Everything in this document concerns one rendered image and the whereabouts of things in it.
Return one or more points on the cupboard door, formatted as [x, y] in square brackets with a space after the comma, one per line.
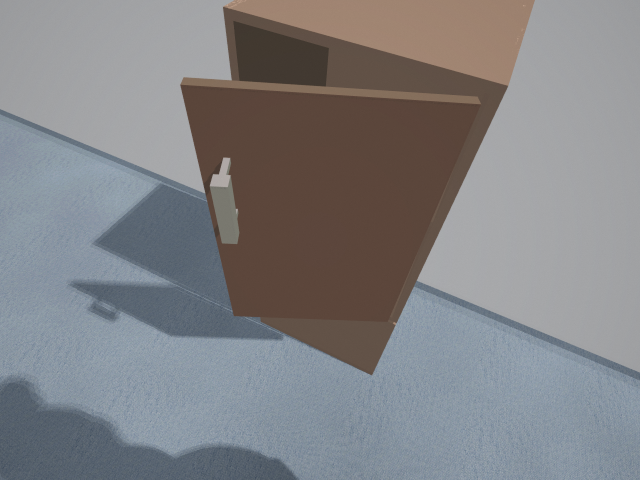
[335, 189]

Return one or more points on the handle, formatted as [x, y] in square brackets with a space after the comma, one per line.
[224, 204]

